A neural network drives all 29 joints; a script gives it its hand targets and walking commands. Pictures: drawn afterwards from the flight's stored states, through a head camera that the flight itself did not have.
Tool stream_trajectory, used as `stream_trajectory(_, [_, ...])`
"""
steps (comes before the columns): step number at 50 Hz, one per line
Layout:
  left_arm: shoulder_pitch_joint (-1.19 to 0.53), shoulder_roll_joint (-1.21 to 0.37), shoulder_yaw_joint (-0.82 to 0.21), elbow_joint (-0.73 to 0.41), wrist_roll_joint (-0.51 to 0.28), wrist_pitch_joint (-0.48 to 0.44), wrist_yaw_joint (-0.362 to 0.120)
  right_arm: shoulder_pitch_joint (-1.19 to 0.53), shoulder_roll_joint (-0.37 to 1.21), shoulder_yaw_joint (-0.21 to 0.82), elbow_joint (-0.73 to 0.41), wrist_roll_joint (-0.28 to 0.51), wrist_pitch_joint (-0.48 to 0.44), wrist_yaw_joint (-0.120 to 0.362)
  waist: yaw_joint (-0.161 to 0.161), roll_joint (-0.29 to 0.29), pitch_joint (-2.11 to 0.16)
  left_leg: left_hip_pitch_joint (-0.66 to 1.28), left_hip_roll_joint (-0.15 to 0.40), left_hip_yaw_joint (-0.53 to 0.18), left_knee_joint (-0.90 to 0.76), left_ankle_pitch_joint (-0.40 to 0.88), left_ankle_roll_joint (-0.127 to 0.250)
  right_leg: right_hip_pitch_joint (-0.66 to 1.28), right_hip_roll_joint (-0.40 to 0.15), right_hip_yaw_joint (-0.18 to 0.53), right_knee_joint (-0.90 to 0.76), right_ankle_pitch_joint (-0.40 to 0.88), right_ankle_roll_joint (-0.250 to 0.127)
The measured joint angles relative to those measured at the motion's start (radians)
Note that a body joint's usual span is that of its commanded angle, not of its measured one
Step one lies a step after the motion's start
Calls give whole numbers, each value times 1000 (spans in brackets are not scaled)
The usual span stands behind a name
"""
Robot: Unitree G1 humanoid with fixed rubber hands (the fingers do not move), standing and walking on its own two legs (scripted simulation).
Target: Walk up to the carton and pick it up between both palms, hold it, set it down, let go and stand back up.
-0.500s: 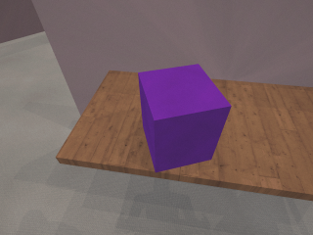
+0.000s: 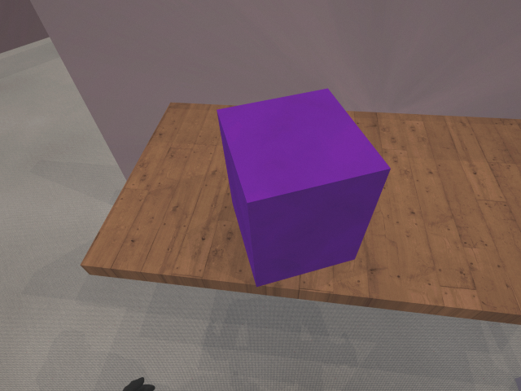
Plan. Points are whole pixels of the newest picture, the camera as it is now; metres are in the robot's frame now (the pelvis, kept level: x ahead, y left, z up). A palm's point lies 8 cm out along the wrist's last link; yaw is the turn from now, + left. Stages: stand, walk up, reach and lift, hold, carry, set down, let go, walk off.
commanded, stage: walk up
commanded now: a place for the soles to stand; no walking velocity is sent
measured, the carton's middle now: (291, 190) +0.46 -0.03 +0.04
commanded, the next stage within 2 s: reach and lift in 1.24 s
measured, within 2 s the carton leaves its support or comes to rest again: neither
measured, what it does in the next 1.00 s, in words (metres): stands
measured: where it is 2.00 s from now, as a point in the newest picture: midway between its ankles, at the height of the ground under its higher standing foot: outside the picture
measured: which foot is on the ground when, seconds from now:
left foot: down 0.00-1.00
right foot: down 0.00-1.00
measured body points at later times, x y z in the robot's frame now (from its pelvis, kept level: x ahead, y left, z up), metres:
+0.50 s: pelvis -0.01 +0.01 +0.01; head -0.01 +0.01 +0.46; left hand +0.07 +0.27 -0.11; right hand +0.11 -0.25 -0.10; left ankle -0.01 +0.13 -0.72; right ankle +0.04 -0.11 -0.72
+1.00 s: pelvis -0.02 +0.00 +0.00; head +0.00 -0.01 +0.45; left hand +0.12 +0.25 -0.11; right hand +0.04 -0.29 -0.11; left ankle -0.01 +0.13 -0.72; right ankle +0.04 -0.11 -0.72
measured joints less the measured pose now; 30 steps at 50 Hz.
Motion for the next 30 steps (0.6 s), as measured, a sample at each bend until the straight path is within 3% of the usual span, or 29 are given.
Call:
stream_trajectory(4, [-21,-11,-8,-16,-12,4,4,-9,0,3,22,-6,28,-8,18,15,0,-85,13,0,176,-142,-45,3,2,-12,10,-61,-11])
stream_trajectory(7, [-26,-5,-15,-17,-11,19,9,-38,14,5,19,-7,22,-5,33,7,6,-100,40,13,101,-98,-59,-2,-3,-9,0,-48,-3])
stream_trajectory(9, [-27,7,-21,-6,-21,28,3,-58,22,6,12,-9,5,0,34,-5,10,-81,47,29,-9,97,-48,-14,-10,-1,18,-48,3])
stream_trajectory(10, [-26,13,-21,4,-30,33,-3,-68,28,7,13,-10,-2,3,35,-18,10,-76,40,40,-19,125,-37,-17,-18,9,23,-49,7])
stream_trajectory(19, [24,28,-6,64,-30,25,-25,-96,26,14,11,17,-20,23,57,-34,-44,-35,43,76,-92,121,-24,16,-9,42,-65,4,17])
stream_trajectory(30, [61,28,-4,77,-30,13,-25,-100,8,17,32,14,-19,20,56,-25,-58,-31,54,109,-114,132,-26,1,5,76,-78,23,14])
